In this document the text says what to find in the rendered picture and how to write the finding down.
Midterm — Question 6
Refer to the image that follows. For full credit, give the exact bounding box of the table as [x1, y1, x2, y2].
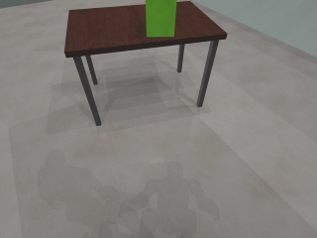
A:
[64, 1, 228, 126]

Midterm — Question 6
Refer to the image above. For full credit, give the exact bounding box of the carton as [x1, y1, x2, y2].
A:
[146, 0, 177, 38]

